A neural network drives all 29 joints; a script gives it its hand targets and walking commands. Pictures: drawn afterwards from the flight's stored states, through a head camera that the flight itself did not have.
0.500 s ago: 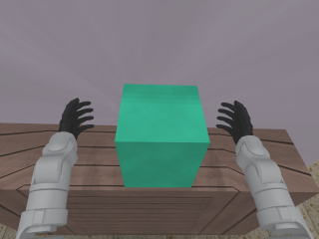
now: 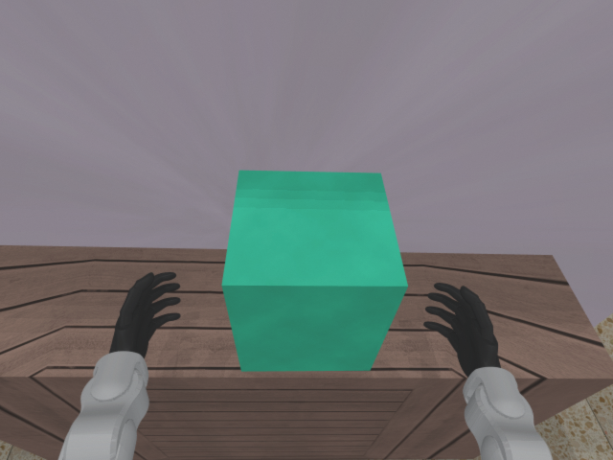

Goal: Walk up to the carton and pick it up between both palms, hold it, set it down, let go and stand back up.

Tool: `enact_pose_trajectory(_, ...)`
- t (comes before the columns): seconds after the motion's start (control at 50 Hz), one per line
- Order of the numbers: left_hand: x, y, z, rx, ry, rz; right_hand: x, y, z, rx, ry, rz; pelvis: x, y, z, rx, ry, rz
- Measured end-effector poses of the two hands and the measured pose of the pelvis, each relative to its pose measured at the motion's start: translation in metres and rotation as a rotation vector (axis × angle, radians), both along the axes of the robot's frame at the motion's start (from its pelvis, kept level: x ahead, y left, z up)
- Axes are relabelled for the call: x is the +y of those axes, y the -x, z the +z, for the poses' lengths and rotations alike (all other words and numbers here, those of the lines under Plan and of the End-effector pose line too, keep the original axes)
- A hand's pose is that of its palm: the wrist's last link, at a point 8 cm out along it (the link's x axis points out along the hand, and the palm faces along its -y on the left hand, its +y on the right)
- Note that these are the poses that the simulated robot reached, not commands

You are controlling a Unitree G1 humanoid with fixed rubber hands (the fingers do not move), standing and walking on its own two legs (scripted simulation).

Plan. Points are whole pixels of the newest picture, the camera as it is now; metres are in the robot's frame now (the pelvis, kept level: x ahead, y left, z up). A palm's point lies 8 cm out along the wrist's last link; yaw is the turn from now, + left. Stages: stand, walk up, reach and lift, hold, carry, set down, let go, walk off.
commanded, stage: set down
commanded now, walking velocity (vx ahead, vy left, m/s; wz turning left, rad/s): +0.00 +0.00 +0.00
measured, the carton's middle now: (308, 276) +0.39 +0.04 +0.00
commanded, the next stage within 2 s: let go in 1.74 s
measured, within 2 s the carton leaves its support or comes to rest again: neither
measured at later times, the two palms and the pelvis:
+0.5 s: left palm (139, 402) +0.18 +0.23 -0.02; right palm (477, 418) +0.21 -0.18 -0.01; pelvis +0.02 +0.00 +0.00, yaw +0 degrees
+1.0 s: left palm (141, 411) +0.18 +0.24 -0.04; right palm (477, 433) +0.20 -0.19 -0.04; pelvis +0.02 +0.00 +0.00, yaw +0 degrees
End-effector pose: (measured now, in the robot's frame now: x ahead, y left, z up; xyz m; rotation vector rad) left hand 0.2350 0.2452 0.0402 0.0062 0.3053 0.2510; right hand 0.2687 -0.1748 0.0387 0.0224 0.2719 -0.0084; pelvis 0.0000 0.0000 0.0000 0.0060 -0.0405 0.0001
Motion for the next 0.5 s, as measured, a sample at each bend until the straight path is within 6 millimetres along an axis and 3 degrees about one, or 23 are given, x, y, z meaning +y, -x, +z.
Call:
enact_pose_trajectory(0.24,-0.004,0.037,-0.031,0.024,-0.005,0.013,-0.004,0.036,-0.021,0.021,0.027,0.010,-0.001,-0.010,0.001,0.002,-0.001,0.004)
enact_pose_trajectory(0.5,-0.013,0.054,-0.055,0.026,-0.018,-0.014,-0.007,0.063,-0.048,0.052,0.037,-0.005,-0.001,-0.016,-0.001,-0.016,-0.001,0.005)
